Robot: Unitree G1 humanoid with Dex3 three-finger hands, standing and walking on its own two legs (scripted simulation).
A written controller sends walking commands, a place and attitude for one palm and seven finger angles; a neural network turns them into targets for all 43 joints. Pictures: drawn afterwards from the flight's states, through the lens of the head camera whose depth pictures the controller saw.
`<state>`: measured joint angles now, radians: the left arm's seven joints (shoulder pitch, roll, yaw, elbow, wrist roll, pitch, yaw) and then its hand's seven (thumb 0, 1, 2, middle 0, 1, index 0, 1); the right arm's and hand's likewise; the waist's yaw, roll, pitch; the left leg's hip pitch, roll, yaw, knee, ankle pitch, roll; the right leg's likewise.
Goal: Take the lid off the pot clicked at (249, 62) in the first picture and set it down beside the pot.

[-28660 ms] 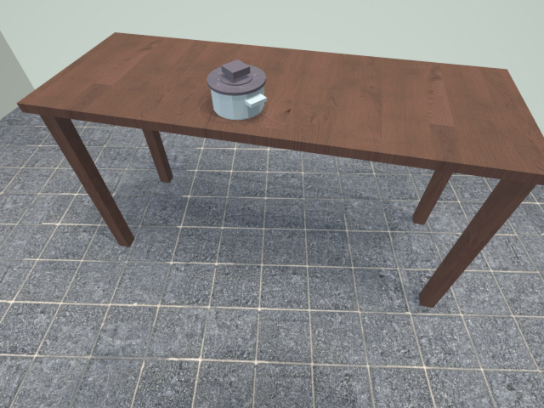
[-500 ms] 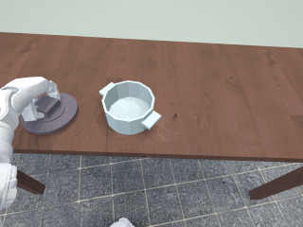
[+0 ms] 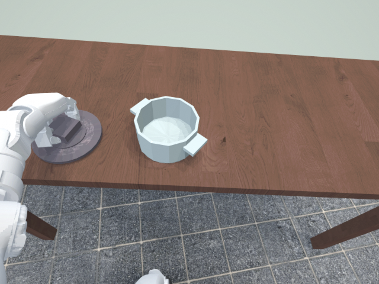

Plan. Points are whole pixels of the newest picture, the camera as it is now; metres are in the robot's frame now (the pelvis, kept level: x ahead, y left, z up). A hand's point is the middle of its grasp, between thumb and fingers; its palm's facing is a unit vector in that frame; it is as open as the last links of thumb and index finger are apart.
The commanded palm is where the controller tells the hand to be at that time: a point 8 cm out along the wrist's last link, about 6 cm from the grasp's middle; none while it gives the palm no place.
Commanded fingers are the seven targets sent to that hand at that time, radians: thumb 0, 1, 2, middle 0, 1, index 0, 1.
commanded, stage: open the fingers wide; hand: left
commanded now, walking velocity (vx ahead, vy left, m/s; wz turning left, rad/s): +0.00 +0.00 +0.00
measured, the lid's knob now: (63, 127) +0.45 +0.29 +0.04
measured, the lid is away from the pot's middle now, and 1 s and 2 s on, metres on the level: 0.24 0.24 0.24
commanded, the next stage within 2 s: raise the empty hand in 0.60 s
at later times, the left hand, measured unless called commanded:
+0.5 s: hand (51, 127) +0.43 +0.31 +0.05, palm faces -0.44 -0.06 -0.90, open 10.7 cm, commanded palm +0.45 +0.29 +0.12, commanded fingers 0.00 -0.07 0.77 -0.40 -0.76 -0.40 -0.76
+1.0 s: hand (49, 119) +0.44 +0.30 +0.08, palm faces -0.38 -0.06 -0.92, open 11.0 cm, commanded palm +0.44 +0.30 +0.15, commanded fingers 0.00 -0.07 0.77 -0.40 -0.75 -0.40 -0.75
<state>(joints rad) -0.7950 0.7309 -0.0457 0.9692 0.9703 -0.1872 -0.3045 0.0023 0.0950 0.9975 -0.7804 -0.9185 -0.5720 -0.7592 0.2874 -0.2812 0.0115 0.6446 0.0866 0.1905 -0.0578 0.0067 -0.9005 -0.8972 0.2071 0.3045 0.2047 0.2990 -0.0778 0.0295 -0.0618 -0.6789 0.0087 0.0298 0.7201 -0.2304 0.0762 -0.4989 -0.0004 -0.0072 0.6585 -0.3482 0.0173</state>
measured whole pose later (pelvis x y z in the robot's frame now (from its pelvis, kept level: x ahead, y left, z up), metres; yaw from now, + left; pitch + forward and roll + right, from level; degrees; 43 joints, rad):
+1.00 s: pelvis +0.01 +0.02 +0.01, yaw +0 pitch +9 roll -4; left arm -0.78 0.69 -0.07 0.89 0.96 -0.13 -0.28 0.00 -0.06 0.78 -0.42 -0.76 -0.42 -0.76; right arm 0.28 -0.28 0.01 0.63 0.08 0.19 -0.04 0.01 -0.90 -0.90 0.21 0.30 0.20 0.30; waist -0.07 0.03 -0.05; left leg -0.61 -0.01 0.04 0.67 -0.23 0.10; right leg -0.43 -0.02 0.01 0.59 -0.33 0.00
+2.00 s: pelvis +0.01 +0.01 +0.02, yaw +2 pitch +6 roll -3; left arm -0.95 0.76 -0.10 0.82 0.92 -0.05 -0.46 0.00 -0.07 0.78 -0.42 -0.76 -0.42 -0.76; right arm 0.25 -0.29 0.02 0.63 0.09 0.19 -0.03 0.01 -0.90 -0.90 0.21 0.30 0.20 0.30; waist -0.07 0.04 -0.02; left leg -0.47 -0.04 0.02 0.52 -0.16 0.09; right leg -0.28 -0.03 -0.01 0.45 -0.27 0.01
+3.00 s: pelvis +0.03 -0.05 +0.03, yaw +0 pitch -3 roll -1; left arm -0.24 0.45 0.35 0.17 -0.06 -0.10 0.09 0.00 0.09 0.80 -0.38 -0.68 -0.38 -0.68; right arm 0.20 -0.26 0.05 0.65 0.04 -0.03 -0.07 0.01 -0.90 -0.90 0.21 0.30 0.20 0.30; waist 0.00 0.03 0.04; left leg -0.20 0.03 0.03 0.44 -0.18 0.00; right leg -0.04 0.03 0.02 0.38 -0.28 -0.01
